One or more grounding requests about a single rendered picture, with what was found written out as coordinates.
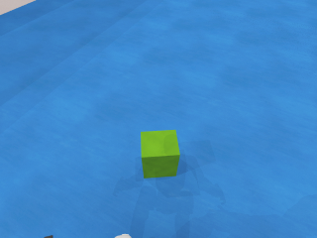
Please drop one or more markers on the carton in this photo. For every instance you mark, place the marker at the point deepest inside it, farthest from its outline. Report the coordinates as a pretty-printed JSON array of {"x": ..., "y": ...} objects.
[{"x": 160, "y": 153}]

